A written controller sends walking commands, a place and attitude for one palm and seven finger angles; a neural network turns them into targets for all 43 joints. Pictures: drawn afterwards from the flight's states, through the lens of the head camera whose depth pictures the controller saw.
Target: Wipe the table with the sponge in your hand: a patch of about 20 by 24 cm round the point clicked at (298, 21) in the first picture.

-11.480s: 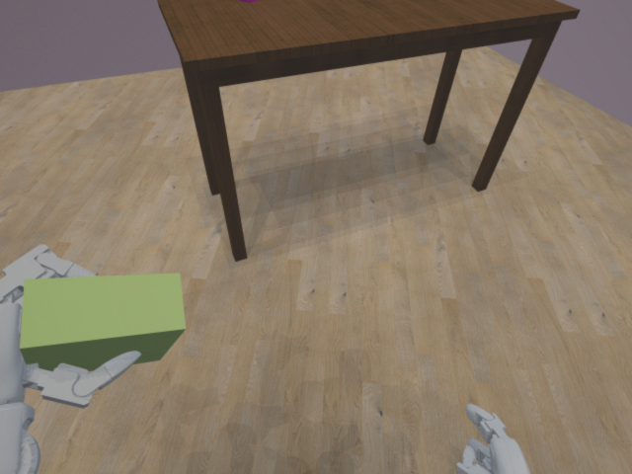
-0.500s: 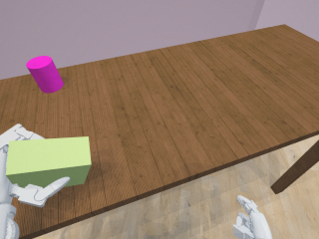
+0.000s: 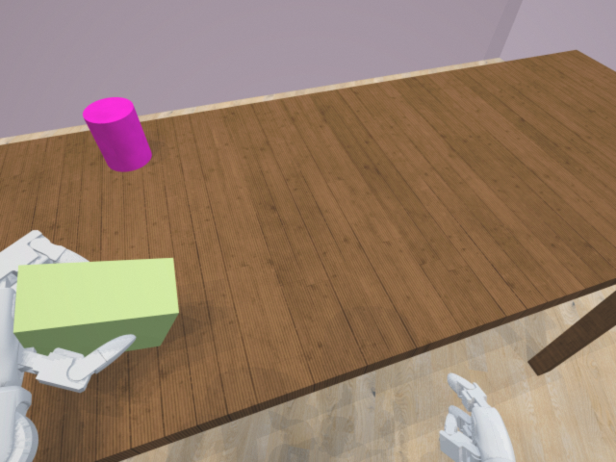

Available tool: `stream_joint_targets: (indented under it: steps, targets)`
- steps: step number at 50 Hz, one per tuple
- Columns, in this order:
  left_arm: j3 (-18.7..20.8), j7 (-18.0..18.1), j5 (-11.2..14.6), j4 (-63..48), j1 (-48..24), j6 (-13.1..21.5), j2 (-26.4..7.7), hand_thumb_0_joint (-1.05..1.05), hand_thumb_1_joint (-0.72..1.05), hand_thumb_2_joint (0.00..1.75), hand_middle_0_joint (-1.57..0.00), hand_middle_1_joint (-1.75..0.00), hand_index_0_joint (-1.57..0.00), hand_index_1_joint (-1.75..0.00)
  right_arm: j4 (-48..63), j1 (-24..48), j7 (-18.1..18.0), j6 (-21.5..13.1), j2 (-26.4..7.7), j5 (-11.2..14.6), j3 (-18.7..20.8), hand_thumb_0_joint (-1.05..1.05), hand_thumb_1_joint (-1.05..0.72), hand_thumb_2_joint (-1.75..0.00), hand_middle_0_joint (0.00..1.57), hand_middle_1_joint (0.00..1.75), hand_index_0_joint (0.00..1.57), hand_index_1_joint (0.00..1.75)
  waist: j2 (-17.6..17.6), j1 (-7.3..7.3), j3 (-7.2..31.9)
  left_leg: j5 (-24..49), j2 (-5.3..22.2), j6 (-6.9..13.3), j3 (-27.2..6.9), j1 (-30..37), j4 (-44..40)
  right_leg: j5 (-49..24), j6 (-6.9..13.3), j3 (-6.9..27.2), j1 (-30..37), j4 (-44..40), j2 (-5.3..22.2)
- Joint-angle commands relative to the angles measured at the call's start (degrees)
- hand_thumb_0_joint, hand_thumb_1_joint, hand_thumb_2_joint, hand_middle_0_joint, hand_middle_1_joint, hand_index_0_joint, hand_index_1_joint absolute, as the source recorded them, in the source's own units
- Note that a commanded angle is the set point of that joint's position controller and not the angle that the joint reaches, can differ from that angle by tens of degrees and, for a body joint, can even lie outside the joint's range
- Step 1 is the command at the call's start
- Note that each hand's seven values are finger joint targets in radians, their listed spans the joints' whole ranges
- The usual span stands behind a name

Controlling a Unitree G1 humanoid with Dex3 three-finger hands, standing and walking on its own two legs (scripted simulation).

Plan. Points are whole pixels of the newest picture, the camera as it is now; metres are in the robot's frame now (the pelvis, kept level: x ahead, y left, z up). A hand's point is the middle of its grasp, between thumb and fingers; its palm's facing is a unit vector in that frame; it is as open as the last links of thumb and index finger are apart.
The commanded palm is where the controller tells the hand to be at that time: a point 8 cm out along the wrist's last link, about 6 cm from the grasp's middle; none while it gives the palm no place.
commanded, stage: come to a stop and stand still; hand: left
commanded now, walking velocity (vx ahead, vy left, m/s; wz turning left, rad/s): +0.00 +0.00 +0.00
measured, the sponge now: (124, 310) +0.23 +0.21 +0.14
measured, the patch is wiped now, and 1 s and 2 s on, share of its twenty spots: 0.00 0.00 0.00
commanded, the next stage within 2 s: look again from close up in 0.14 s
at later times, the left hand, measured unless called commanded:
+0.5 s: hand (101, 294) +0.23 +0.22 +0.16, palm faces +0.38 -0.87 -0.32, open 9.6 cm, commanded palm +0.17 +0.27 +0.17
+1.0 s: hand (95, 319) +0.21 +0.22 +0.16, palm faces +0.35 -0.85 -0.38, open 9.6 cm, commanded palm +0.15 +0.25 +0.17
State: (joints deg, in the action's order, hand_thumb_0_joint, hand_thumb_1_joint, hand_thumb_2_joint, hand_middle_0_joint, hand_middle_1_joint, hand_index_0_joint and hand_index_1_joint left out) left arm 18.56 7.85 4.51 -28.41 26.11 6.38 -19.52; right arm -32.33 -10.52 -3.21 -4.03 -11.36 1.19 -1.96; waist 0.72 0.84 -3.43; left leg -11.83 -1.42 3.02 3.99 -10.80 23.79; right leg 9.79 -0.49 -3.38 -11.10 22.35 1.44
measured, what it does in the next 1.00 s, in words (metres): stands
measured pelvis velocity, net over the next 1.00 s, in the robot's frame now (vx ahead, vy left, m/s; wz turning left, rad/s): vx -0.02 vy -0.02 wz -0.04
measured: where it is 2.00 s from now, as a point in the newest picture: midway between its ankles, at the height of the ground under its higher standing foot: outside the picture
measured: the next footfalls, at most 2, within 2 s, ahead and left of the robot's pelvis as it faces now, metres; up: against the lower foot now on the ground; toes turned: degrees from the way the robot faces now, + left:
none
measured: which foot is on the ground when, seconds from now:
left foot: down 0.00-1.00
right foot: down 0.00-1.00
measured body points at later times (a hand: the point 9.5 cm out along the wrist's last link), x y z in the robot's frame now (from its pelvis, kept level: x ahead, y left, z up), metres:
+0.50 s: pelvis +0.01 -0.01 +0.00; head +0.03 +0.00 +0.45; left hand +0.21 +0.27 +0.18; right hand +0.18 -0.24 -0.08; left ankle +0.01 +0.08 -0.74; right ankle +0.02 -0.13 -0.74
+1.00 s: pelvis -0.02 -0.02 -0.01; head +0.02 +0.00 +0.44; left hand +0.18 +0.26 +0.18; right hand +0.18 -0.23 -0.07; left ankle +0.01 +0.08 -0.74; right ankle +0.02 -0.13 -0.74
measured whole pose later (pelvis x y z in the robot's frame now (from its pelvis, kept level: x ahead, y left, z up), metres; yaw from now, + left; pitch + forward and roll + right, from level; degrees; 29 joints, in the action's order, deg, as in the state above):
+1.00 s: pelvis -0.02 -0.02 -0.01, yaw -3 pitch -2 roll +0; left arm 22.6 5.6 3.3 -31.4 23.0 11.4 -22.0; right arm -29.4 -8.4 0.3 -7.4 -8.7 0.8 -1.1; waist -2.7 2.7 -8.0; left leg -13.5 1.8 1.2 5.5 -15.2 30.4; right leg 10.6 1.4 -2.0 -16.2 28.6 -1.3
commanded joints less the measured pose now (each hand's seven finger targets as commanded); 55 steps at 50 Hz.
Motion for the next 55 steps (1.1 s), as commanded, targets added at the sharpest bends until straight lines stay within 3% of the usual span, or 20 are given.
stream_joint_targets:
  steps: [1,11,12,13,14,15,16,17,19,21,23,25,26,27,31,35,43,48,52,55]
  targets:
    - [6.8,0.9,-0.7,-11.4,-2.2,3.0,-9.4,0.00,0.10,1.30,-1.20,-1.60,-1.20,-1.60,8.9,6.5,-0.7,-3.0,-7.6,0.1,3.3,0.00,-0.90,-0.90,0.20,0.30,0.20,0.30,3.1,-0.38,8.5,5.3,9.0,-3.7,-9.6,1.3,-6.6,-4.6,1.9,4.4,3.6,-0.9,3.6]
    - [7.0,0.9,-0.6,-10.9,-1.3,2.9,-9.5,0.00,0.10,1.30,-1.20,-1.60,-1.20,-1.60,8.7,6.7,-0.9,-2.6,-7.6,0.1,3.5,0.00,-0.90,-0.90,0.20,0.30,0.20,0.30,2.2,-0.34,8.1,6.8,8.7,-3.9,-8.8,1.8,-5.3,-5.6,2.0,5.0,3.0,-1.1,4.3]
    - [39.6,0.1,-10.6,-20.8,-61.4,9.1,-54.9,0.00,0.10,1.30,-1.20,-1.60,-1.20,-1.60,7.0,-3.1,-0.6,-5.7,-8.5,-3.3,4.2,0.00,-0.90,-0.90,0.20,0.30,0.20,0.30,-11.7,1.41,0.8,9.2,9.7,-0.8,-5.2,-9.9,4.5,-3.6,1.0,5.9,-3.3,-3.1,4.6]
    - [18.3,-2.7,-4.3,13.7,-27.9,7.3,-20.5,0.00,0.10,1.30,-1.20,-1.60,-1.20,-1.60,3.6,1.2,-0.1,-5.6,-2.8,-1.2,2.5,0.00,-0.90,-0.90,0.20,0.30,0.20,0.30,-12.6,0.63,12.5,8.8,4.7,-1.2,-5.9,1.3,2.9,-5.7,4.5,7.9,-3.3,-1.7,6.4]
    - [14.3,-2.5,-2.4,7.1,-15.1,8.0,-16.4,0.00,0.10,1.30,-1.20,-1.60,-1.20,-1.60,7.6,0.6,0.2,-6.4,-5.3,-0.9,4.5,0.00,-0.90,-0.90,0.20,0.30,0.20,0.30,-8.6,2.52,8.8,8.5,5.4,-2.5,-5.2,1.4,0.8,-10.0,3.6,11.4,-0.7,-4.1,4.5]
    - [10.3,-2.6,-1.2,9.2,-10.7,8.0,-11.5,0.00,0.10,1.30,-1.20,-1.60,-1.20,-1.60,7.1,-0.2,0.7,-6.7,-7.5,-0.4,5.0,0.00,-0.90,-0.90,0.20,0.30,0.20,0.30,-3.0,1.42,11.6,6.9,4.6,-2.6,-4.6,2.2,-1.0,-8.8,3.4,10.3,2.8,-2.0,4.8]
    - [3.9,-3.1,-0.4,7.2,-7.7,8.4,-4.6,0.00,0.10,1.30,-1.20,-1.60,-1.20,-1.60,6.9,2.8,1.7,-7.1,-6.6,0.5,4.6,0.00,-0.90,-0.90,0.20,0.30,0.20,0.30,6.2,1.46,13.6,8.4,5.4,-2.1,-3.5,5.0,-2.2,-7.3,2.7,8.1,2.4,1.3,3.8]
    - [4.2,-2.9,-0.9,-0.8,-9.1,9.0,-7.3,0.00,0.10,1.30,-1.20,-1.60,-1.20,-1.60,7.7,1.4,2.5,-7.2,-8.2,0.1,5.1,0.00,-0.90,-0.90,0.20,0.30,0.20,0.30,9.5,1.58,13.7,9.8,6.6,-1.9,-4.4,4.1,-2.3,-6.2,2.1,7.6,3.0,2.3,3.3]
    - [1.0,-2.7,-1.4,-6.8,-6.8,9.7,-6.1,0.00,0.10,1.30,-1.20,-1.60,-1.20,-1.60,8.2,3.1,3.6,-7.5,-7.5,0.0,4.5,0.00,-0.90,-0.90,0.20,0.30,0.20,0.30,9.0,1.81,11.4,7.3,7.8,-1.1,-5.5,-1.4,-3.6,-4.6,1.4,6.1,5.2,2.9,2.9]
    - [1.6,-1.9,-1.6,-9.6,-4.5,9.2,-6.9,0.00,0.10,1.30,-1.20,-1.60,-1.20,-1.60,8.8,5.3,4.1,-8.1,-6.6,0.5,3.7,0.00,-0.90,-0.90,0.20,0.30,0.20,0.30,2.1,1.87,9.9,3.1,7.5,-1.3,-4.6,-3.0,-3.4,-3.4,0.9,5.5,5.6,2.9,1.8]
    - [6.2,-1.1,-2.3,-11.7,-5.7,9.4,-11.6,0.00,0.10,1.30,-1.20,-1.60,-1.20,-1.60,9.4,4.1,3.2,-8.0,-7.6,-0.2,4.3,0.00,-0.90,-0.90,0.20,0.30,0.20,0.30,-4.3,1.45,8.8,1.2,6.2,-1.6,-5.5,-4.2,-2.0,-2.2,1.1,6.1,4.9,0.1,2.5]
    - [9.8,-0.3,-1.8,-10.4,-6.6,9.8,-13.1,0.00,0.10,1.30,-1.20,-1.60,-1.20,-1.60,9.0,4.2,2.2,-7.8,-7.5,-0.4,4.4,0.00,-0.90,-0.90,0.20,0.30,0.20,0.30,-7.0,0.95,8.2,1.7,5.1,-1.8,-5.4,-2.7,-0.6,-1.3,1.8,7.9,2.6,-2.0,3.3]
    - [12.8,0.1,-1.7,-9.1,-6.5,9.7,-15.3,0.00,0.10,1.30,-1.20,-1.60,-1.20,-1.60,8.4,5.5,2.0,-7.5,-7.4,-0.3,4.3,0.00,-0.90,-0.90,0.20,0.30,0.20,0.30,-5.8,0.97,8.0,2.0,5.3,-1.9,-5.1,-1.3,-0.7,-0.7,1.7,7.7,1.0,-2.1,3.0]
    - [10.1,-0.2,-1.4,-6.1,-5.4,9.6,-11.3,0.00,0.10,1.30,-1.20,-1.60,-1.20,-1.60,8.5,4.6,1.5,-7.0,-7.1,-0.5,4.2,0.00,-0.90,-0.90,0.20,0.30,0.20,0.30,-3.8,0.48,6.8,1.7,5.5,-1.7,-5.4,-2.1,-1.0,-0.5,1.9,7.4,0.8,-2.2,3.4]
    - [9.2,-0.7,-1.6,-6.8,-7.6,9.7,-10.7,0.00,0.10,1.30,-1.20,-1.60,-1.20,-1.60,8.0,4.7,1.3,-6.9,-7.1,-0.3,4.0,0.00,-0.90,-0.90,0.20,0.30,0.20,0.30,3.9,0.36,7.2,3.8,5.8,-1.7,-5.0,-1.2,-1.8,-4.4,2.0,7.3,2.2,-1.2,2.5]
    - [6.3,-1.0,-1.6,-9.8,-9.3,9.4,-9.4,0.00,0.10,1.30,-1.20,-1.60,-1.20,-1.60,8.5,3.7,1.3,-7.2,-7.2,-0.4,4.1,0.00,-0.90,-0.90,0.20,0.30,0.20,0.30,2.2,0.69,7.9,13.9,7.8,-2.4,-5.4,0.2,-1.7,-12.3,0.9,5.7,4.0,0.7,1.4]
    - [8.4,-1.6,-1.3,-14.9,-5.8,8.5,-10.3,0.00,0.10,1.30,-1.20,-1.60,-1.20,-1.60,10.7,4.4,2.5,-6.2,-6.4,-0.3,4.8,0.00,-0.90,-0.90,0.20,0.30,0.20,0.30,5.0,1.49,10.6,22.9,13.0,-1.8,-5.6,-0.9,-0.7,-9.7,0.2,3.5,3.9,7.8,0.5]
    - [9.4,-2.0,-0.7,-14.9,-4.2,7.9,-10.2,0.00,0.10,1.30,-1.20,-1.60,-1.20,-1.60,11.3,4.0,2.6,-5.9,-6.2,-0.2,5.0,0.00,-0.90,-0.90,0.20,0.30,0.20,0.30,3.6,1.28,9.7,6.8,13.6,-1.3,-5.9,-5.6,-1.2,-4.7,0.4,4.6,4.3,6.2,1.0]
    - [8.5,-1.9,-0.6,-13.0,-4.5,7.3,-9.4,0.00,0.10,1.30,-1.20,-1.60,-1.20,-1.60,10.7,3.5,2.2,-5.8,-6.3,-0.4,4.9,0.00,-0.90,-0.90,0.20,0.30,0.20,0.30,1.8,0.71,7.6,-9.4,10.9,-1.4,-4.8,-8.1,-1.1,2.4,1.1,7.4,0.7,1.9,1.3]
    - [8.0,-1.8,-0.7,-13.0,-7.1,7.0,-10.2,0.00,0.10,1.30,-1.20,-1.60,-1.20,-1.60,10.6,3.2,1.7,-6.2,-6.4,-0.3,5.2,0.00,-0.90,-0.90,0.20,0.30,0.20,0.30,-1.1,0.56,4.5,-15.3,8.6,-1.7,-3.8,-7.9,1.4,12.2,1.7,10.6,-4.8,-3.5,2.0]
